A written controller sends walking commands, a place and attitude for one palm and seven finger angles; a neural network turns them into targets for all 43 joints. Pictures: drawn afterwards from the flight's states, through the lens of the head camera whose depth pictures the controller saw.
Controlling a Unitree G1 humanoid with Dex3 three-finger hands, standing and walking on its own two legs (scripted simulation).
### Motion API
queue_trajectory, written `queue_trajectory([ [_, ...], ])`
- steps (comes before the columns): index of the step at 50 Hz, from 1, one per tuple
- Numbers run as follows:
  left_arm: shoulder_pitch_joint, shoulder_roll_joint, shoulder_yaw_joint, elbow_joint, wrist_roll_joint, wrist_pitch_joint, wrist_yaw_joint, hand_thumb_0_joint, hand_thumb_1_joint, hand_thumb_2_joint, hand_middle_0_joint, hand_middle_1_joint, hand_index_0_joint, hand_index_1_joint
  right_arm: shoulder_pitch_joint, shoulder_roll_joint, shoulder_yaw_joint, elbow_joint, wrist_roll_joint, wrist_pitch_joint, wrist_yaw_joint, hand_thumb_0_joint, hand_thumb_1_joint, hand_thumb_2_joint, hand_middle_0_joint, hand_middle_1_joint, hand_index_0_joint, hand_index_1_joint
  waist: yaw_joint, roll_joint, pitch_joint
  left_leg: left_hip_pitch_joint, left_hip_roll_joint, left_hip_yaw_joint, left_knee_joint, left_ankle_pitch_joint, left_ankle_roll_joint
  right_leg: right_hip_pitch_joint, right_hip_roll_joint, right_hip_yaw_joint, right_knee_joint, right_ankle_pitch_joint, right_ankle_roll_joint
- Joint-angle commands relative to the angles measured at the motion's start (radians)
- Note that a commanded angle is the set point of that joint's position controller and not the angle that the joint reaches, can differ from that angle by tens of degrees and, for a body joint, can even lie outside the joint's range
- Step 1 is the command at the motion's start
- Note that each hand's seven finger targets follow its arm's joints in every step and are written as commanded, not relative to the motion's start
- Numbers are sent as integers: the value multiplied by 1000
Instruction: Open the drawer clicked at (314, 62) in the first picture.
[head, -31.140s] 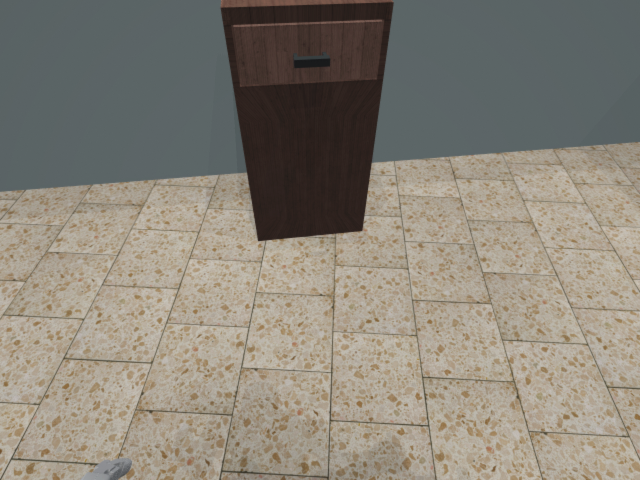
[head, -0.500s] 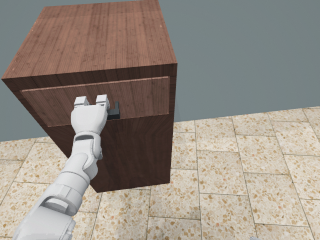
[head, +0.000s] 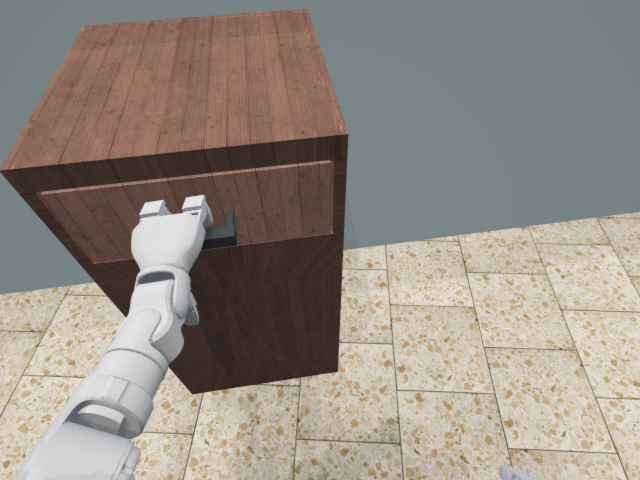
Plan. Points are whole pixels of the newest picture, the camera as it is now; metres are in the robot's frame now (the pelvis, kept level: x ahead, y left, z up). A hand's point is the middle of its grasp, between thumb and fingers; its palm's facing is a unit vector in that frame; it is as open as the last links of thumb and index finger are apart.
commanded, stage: lift the fingers back up to retry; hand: left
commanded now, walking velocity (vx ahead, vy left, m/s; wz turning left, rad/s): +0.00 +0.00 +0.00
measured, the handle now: (203, 229) +0.47 +0.20 +0.02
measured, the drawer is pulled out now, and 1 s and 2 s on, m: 0.00 0.00 0.00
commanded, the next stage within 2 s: re-aim the fingers above the handle in 0.50 s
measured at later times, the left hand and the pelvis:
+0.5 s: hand (162, 251) +0.38 +0.22 +0.08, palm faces -0.02 -0.08 -1.00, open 13.9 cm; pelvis +0.00 +0.00 +0.01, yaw +1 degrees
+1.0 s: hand (170, 248) +0.39 +0.22 +0.07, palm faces -0.02 -0.08 -1.00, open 13.9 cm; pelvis +0.00 +0.00 +0.01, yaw +1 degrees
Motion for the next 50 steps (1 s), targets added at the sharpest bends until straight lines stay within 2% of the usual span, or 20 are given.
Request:
queue_trajectory([
  [1, -360, 223, 104, -272, 17, -2, 46, 0, -500, 300, -300, -1200, -300, -1200, -50, -125, -40, -118, -2, -54, -9, 0, -900, -900, 200, 300, 200, 300, 24, -25, -324, 202, 27, 14, -64, 458, -8, 202, -28, -32, -66, 404, -12],
  [9, -412, 187, 38, -347, -6, 61, -14, 0, -500, 300, -300, -1200, -300, -1200, -91, -128, -33, -109, 8, -53, -6, 0, -900, -900, 200, 300, 200, 300, 7, -26, -284, 279, 32, 1, -99, 503, -14, 206, -27, -46, -100, 400, -11],
  [13, -364, 203, 42, -411, -19, 80, -69, 0, -500, 300, -300, -1200, -300, -1200, -123, -132, -26, -126, 4, -41, -7, 0, -900, -900, 200, 300, 200, 300, 27, -31, -323, 309, 28, -1, -108, 555, -14, 272, -34, -40, -107, 449, -11],
  [18, -283, 209, 49, -343, -19, 104, -135, 0, -500, 300, -300, -1200, -300, -1200, -147, -135, -8, -130, 10, -19, -6, 0, -900, -900, 200, 300, 200, 300, 31, -89, -199, 264, 35, -1, -140, 499, -17, 254, -36, -50, -130, 412, -11],
  [19, -289, 182, 20, -334, -18, 105, -147, 0, -500, 300, -300, -1200, -300, -1200, -153, -130, -3, -133, 11, -17, -6, 0, -900, -900, 200, 300, 200, 300, 26, -92, -167, 254, 34, 3, -144, 470, -16, 240, -38, -52, -134, 398, -8],
  [21, -315, 175, 11, -333, -18, 97, -163, 0, -500, 300, -300, -1200, -300, -1200, -152, -132, -2, -138, 11, -13, -7, 0, -900, -900, 200, 300, 200, 300, 23, -108, -172, 255, 34, 2, -145, 442, -14, 234, -38, -51, -137, 376, -9],
  [23, -335, 232, 54, -370, -12, 72, -168, 0, -500, 300, -300, -1200, -300, -1200, -158, -135, -5, -147, 5, -12, -14, 0, -900, -900, 200, 300, 200, 300, 34, -72, -215, 260, 27, 5, -141, 433, -13, 265, -43, -38, -134, 380, -12],
  [25, -395, 212, 33, -393, -8, 36, -163, 0, -500, 300, -300, -1200, -300, -1200, -156, -123, -3, -146, 5, -20, -19, 0, -900, -900, 200, 300, 200, 300, 23, -52, -222, 271, 24, 4, -130, 427, -10, 246, -43, -38, -130, 378, -13],
  [28, -434, 255, 72, -462, 1, -28, -137, 0, -500, 300, -300, -1200, -300, -1200, -141, -121, -12, -143, -4, -34, -25, 0, -900, -900, 200, 300, 200, 300, 33, 8, -300, 304, 22, -10, -114, 480, -17, 249, -40, -37, -110, 384, -20],
  [31, -462, 207, 42, -449, 3, -58, -96, 0, -500, 300, -300, -1200, -300, -1200, -128, -109, -18, -121, -3, -57, -22, 0, -900, -900, 200, 300, 200, 300, 21, 36, -284, 334, 28, -21, -102, 501, -26, 180, -32, -49, -107, 353, -23],
  [32, -457, 187, 27, -447, -2, -57, -85, 0, -500, 300, -300, -1200, -300, -1200, -123, -109, -19, -118, -2, -60, -18, 0, -900, -900, 200, 300, 200, 300, 22, 43, -287, 331, 26, -19, -98, 511, -28, 178, -31, -49, -105, 363, -23],
  [34, -449, 226, 65, -402, -1, -40, -68, 0, -500, 300, -300, -1200, -300, -1200, -115, -117, -21, -108, -1, -59, -17, 0, -900, -900, 200, 300, 200, 300, 28, 5, -290, 306, 26, -20, -105, 499, -33, 193, -30, -54, -103, 358, -23],
  [36, -433, 166, 25, -358, -9, -10, -60, 0, -500, 300, -300, -1200, -300, -1200, -118, -116, -21, -103, 4, -57, -11, 0, -900, -900, 200, 300, 200, 300, 21, -29, -266, 294, 27, -16, -107, 488, -32, 183, -29, -61, -105, 361, -21],
  [37, -422, 193, 52, -327, -9, 8, -58, 0, -500, 300, -300, -1200, -300, -1200, -112, -122, -22, -97, 4, -54, -10, 0, -900, -900, 200, 300, 200, 300, 27, -60, -264, 278, 29, -13, -113, 477, -31, 197, -29, -61, -107, 362, -19],
  [38, -394, 217, 72, -305, -8, 25, -60, 0, -500, 300, -300, -1200, -300, -1200, -118, -132, -21, -98, 3, -48, -9, 0, -900, -900, 200, 300, 200, 300, 38, -52, -271, 268, 27, -12, -119, 474, -33, 215, -29, -56, -110, 362, -21],
  [41, -400, 178, 30, -296, -15, 63, -76, 0, -500, 300, -300, -1200, -300, -1200, -125, -128, -18, -107, 6, -37, -7, 0, -900, -900, 200, 300, 200, 300, 30, -79, -273, 261, 25, -1, -122, 457, -23, 237, -37, -51, -116, 382, -14],
  [43, -351, 248, 87, -266, -17, 76, -96, 0, -500, 300, -300, -1200, -300, -1200, -126, -143, -14, -113, 3, -26, -11, 0, -900, -900, 200, 300, 200, 300, 45, -108, -271, 226, 24, 3, -132, 443, -18, 287, -41, -40, -122, 407, -12],
  [45, -382, 216, 47, -303, -23, 66, -117, 0, -500, 300, -300, -1200, -300, -1200, -132, -134, -9, -123, 7, -23, -16, 0, -900, -900, 200, 300, 200, 300, 31, -117, -265, 222, 22, 10, -132, 428, -10, 292, -47, -36, -123, 426, -5],
  [48, -400, 228, 54, -354, -18, 31, -129, 0, -500, 300, -300, -1200, -300, -1200, -127, -135, -15, -127, 4, -28, -20, 0, -900, -900, 200, 300, 200, 300, 28, -66, -273, 249, 23, 4, -131, 439, -9, 278, -44, -33, -124, 406, -10],
  [50, -416, 194, 24, -407, -15, 0, -121, 0, -500, 300, -300, -1200, -300, -1200, -123, -121, -18, -134, 4, -39, -19, 0, -900, -900, 200, 300, 200, 300, 25, -16, -281, 286, 25, -4, -120, 471, -10, 245, -39, -38, -117, 395, -14],
])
